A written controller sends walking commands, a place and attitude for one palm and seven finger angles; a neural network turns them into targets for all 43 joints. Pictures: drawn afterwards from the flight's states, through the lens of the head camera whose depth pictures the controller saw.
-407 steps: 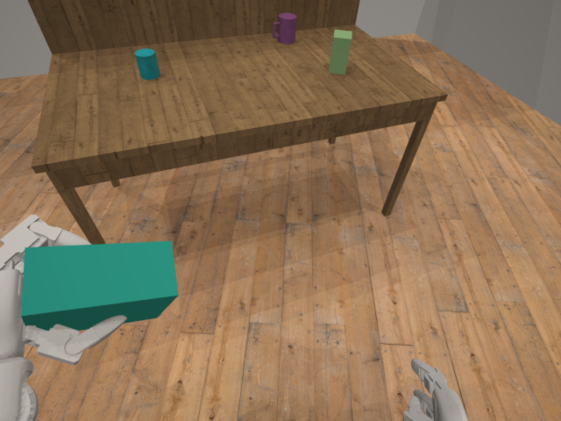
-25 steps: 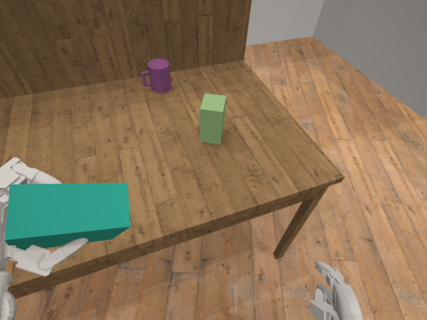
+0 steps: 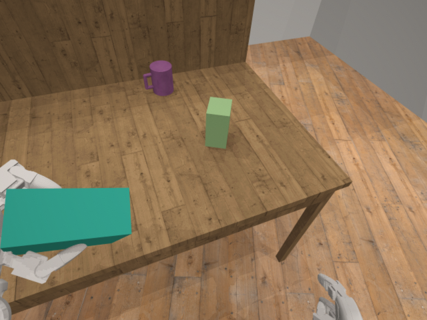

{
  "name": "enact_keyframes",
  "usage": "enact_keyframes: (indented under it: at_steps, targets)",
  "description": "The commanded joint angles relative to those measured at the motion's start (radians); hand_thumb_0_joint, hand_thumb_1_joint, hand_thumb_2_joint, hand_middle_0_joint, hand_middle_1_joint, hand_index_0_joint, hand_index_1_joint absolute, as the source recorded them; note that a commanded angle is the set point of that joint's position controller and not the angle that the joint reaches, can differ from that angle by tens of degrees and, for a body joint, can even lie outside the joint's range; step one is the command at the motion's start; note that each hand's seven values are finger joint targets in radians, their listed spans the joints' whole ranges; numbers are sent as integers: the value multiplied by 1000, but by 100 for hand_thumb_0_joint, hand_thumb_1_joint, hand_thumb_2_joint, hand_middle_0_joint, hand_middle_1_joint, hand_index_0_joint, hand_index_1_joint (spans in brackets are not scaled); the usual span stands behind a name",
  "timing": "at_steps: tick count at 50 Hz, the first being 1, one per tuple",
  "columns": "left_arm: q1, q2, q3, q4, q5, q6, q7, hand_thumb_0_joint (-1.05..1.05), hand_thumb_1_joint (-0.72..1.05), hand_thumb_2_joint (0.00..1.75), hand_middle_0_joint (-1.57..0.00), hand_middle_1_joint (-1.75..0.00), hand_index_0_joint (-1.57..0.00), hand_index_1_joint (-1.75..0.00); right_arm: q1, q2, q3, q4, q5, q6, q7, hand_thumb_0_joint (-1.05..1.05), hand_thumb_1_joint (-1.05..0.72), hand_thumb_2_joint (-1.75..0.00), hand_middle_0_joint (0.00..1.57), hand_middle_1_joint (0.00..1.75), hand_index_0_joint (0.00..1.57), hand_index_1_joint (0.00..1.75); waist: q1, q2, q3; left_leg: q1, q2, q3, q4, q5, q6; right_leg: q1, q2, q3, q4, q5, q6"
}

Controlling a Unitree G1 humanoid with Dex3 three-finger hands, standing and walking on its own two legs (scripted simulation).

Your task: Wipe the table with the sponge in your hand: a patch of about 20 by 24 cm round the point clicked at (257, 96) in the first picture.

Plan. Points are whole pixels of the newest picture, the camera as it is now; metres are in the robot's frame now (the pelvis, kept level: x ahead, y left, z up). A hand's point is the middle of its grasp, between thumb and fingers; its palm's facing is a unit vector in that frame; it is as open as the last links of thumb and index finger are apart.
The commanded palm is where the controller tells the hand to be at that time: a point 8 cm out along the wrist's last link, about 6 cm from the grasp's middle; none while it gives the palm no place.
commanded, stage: shuffle to correct the standing spot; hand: left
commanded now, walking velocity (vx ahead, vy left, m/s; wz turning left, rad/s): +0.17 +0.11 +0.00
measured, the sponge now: (87, 220) +0.22 +0.20 +0.14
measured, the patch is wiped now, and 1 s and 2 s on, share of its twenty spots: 0.00 0.00 0.00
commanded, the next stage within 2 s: come to a stop and stand still in 0.18 s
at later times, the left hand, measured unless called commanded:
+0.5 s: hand (33, 181) +0.26 +0.27 +0.17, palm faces +0.34 -0.83 -0.43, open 10.3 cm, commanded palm +0.20 +0.31 +0.19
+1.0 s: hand (48, 214) +0.22 +0.24 +0.16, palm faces +0.26 -0.89 -0.38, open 10.3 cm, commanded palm +0.16 +0.29 +0.19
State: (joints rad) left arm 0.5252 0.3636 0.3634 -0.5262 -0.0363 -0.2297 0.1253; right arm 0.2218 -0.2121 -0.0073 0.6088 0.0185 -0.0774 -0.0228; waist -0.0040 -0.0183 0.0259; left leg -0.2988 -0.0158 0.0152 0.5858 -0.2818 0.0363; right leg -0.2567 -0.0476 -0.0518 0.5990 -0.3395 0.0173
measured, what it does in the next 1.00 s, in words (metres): steps on the spot: right foot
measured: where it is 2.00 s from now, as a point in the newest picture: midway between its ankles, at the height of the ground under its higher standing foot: outside the picture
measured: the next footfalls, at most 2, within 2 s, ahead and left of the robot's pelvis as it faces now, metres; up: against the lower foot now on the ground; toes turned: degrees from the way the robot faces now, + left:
right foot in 0.14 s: +0.06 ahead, -0.09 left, +0.00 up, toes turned +0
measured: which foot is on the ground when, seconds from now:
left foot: down 0.00-1.00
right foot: down 0.00-0.00, up 0.02-0.12, down 0.14-1.00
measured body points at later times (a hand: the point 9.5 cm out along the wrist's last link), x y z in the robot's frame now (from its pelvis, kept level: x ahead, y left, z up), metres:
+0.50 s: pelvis +0.04 +0.03 +0.01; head +0.06 +0.04 +0.46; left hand +0.23 +0.32 +0.20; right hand +0.21 -0.19 -0.07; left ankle +0.03 +0.12 -0.73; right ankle +0.02 -0.09 -0.73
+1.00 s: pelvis -0.01 +0.02 +0.01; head +0.01 +0.03 +0.46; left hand +0.20 +0.29 +0.18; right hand +0.16 -0.23 -0.05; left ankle +0.03 +0.12 -0.73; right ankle +0.02 -0.09 -0.73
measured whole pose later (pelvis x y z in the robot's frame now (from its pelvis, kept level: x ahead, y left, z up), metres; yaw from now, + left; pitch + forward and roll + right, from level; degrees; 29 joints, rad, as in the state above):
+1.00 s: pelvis -0.01 +0.02 +0.01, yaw -2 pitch -1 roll -1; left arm 0.46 0.37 0.30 -0.44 -0.05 -0.25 0.07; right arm 0.21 -0.23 0.00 0.57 0.01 -0.14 -0.03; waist 0.00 -0.01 0.05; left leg -0.24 0.00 0.04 0.47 -0.21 0.03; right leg -0.22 0.02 -0.05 0.42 -0.18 -0.02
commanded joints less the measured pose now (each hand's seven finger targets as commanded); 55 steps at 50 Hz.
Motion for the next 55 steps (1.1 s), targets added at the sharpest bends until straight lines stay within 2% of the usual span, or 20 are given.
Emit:
enact_keyframes:
  at_steps: [1,3,6,9,11,13,14,16,20,25,28,34,35,36,37,38,41,46,48,55]
  targets:
    - [-117,193,126,-177,15,-64,15,0,10,130,-120,-160,-120,-160,-109,-122,-59,-160,-9,-78,-13,0,-90,-90,20,30,20,30,0,300,-119,191,224,-325,-272,268,107,-186,23,-4,235,-146,-27]
    - [-143,203,131,-222,11,-63,8,0,10,130,-120,-160,-120,-160,-117,-106,-49,-158,-7,-90,-12,0,-90,-90,20,30,20,30,5,209,-94,156,224,-289,-254,344,128,-150,8,-11,153,-125,-30]
    - [-74,182,124,-158,7,-61,5,0,10,130,-120,-160,-120,-160,-113,-121,-42,-164,-1,-82,-5,0,-90,-90,20,30,20,30,22,79,-160,-14,146,-150,-81,331,60,175,-12,-7,-200,182,-52]
    - [0,161,119,-108,-19,-47,-3,0,10,130,-120,-160,-120,-160,-70,-128,-78,-174,13,-72,2,0,-90,-90,20,30,20,30,-4,-237,-164,-164,2,-34,166,6,-12,219,-259,364,-269,260,-194]
    - [-56,183,140,-157,-27,-40,10,0,10,130,-120,-160,-120,-160,-79,-110,-59,-166,11,-55,6,0,-90,-90,20,30,20,30,-10,-179,-93,-131,53,-56,121,-124,-11,89,-323,372,-286,193,-217]
    - [-115,191,139,-219,-15,-47,17,0,10,130,-120,-160,-120,-160,-112,-93,-38,-148,2,-62,-12,0,-90,-90,20,30,20,30,-21,60,-102,118,43,-49,-175,44,5,-27,-157,185,-131,218,-118]
    - [-128,173,111,-243,-8,-59,17,0,10,130,-120,-160,-120,-160,-115,-113,-44,-152,-6,-71,-21,0,-90,-90,20,30,20,30,-16,206,-129,179,105,-140,-228,210,25,-44,-50,65,13,221,-73]
    - [-133,188,111,-203,10,-55,8,0,10,130,-120,-160,-120,-160,-115,-111,-47,-169,-11,-79,-18,0,-90,-90,20,30,20,30,6,274,-142,218,208,-269,-256,426,55,-116,14,2,111,-31,-29]
    - [-136,195,108,-212,8,-44,3,0,10,130,-120,-160,-120,-160,-105,-104,-37,-174,-9,-91,-11,0,-90,-90,20,30,20,30,12,131,-142,200,191,-185,-175,676,-17,22,1,3,-126,100,-39]
    - [-20,166,116,-186,-22,-25,4,0,10,130,-120,-160,-120,-160,-87,-121,-47,-187,2,-65,-9,0,-90,-90,20,30,20,30,0,70,-207,153,132,-124,-146,640,-95,185,-19,47,-157,464,-79]
    - [-30,187,127,-210,-25,-19,7,0,10,130,-120,-160,-120,-160,-108,-106,-34,-188,-4,-57,-19,0,-90,-90,20,30,20,30,1,152,-210,223,152,-118,-190,696,-95,135,-2,39,-164,372,-57]
    - [-61,162,89,-192,-36,0,14,0,10,130,-120,-160,-120,-160,-121,-109,-25,-200,-1,-49,-34,0,-90,-90,20,30,20,30,4,84,-192,132,131,-110,-191,455,-56,214,-29,67,-234,440,-56]
    - [-1126,943,667,-399,149,-93,5,0,10,130,-120,-160,-120,-160,53,-143,-41,-167,-53,-108,-24,0,-90,-90,20,30,20,30,37,-21,8,-38,109,-10,-58,386,-6,15,-22,122,-291,395,4]
    - [-534,337,279,210,34,-45,-39,0,10,130,-120,-160,-120,-160,-47,-28,-6,-120,-24,-107,-18,0,-90,-90,20,30,20,30,32,-49,-212,118,34,-25,-116,372,-10,99,-72,135,-238,458,-84]
    - [-351,238,188,183,15,-44,-50,0,10,130,-120,-160,-120,-160,-27,-120,-49,-183,-19,-127,-16,0,-90,-90,20,30,20,30,61,44,-189,157,60,-21,-106,369,-29,118,-62,246,-248,602,-54]
    - [-265,122,90,125,-17,-55,-55,0,10,130,-120,-160,-120,-160,-55,-114,-48,-165,1,-130,10,0,-90,-90,20,30,20,30,43,170,-266,208,67,-1,-111,424,-18,181,-60,186,-196,622,-39]
    - [-185,131,35,-126,-22,-71,-38,0,10,130,-120,-160,-120,-160,-96,-124,-46,-204,-2,-132,33,0,-90,-90,20,30,20,30,53,62,-255,160,86,-42,-135,451,-13,230,-44,122,-183,531,-16]
    - [-144,217,133,-113,-33,-72,-8,0,10,130,-120,-160,-120,-160,-115,-120,-34,-205,-3,-123,3,0,-90,-90,20,30,20,30,39,-31,-107,45,72,-76,-186,97,-18,98,-43,135,-272,154,-40]
    - [-173,280,198,-120,-35,-82,-1,0,10,130,-120,-160,-120,-160,-129,-119,-31,-201,1,-119,-14,0,-90,-90,20,30,20,30,32,10,-66,42,73,-84,-198,9,-11,36,-40,150,-310,37,-44]
    - [-266,201,102,-123,-19,-114,-13,0,10,130,-120,-160,-120,-160,-93,-116,-21,-191,-6,-163,-29,0,-90,-90,20,30,20,30,29,82,-67,-1,70,-97,-246,-163,2,44,-26,145,-323,-120,-39]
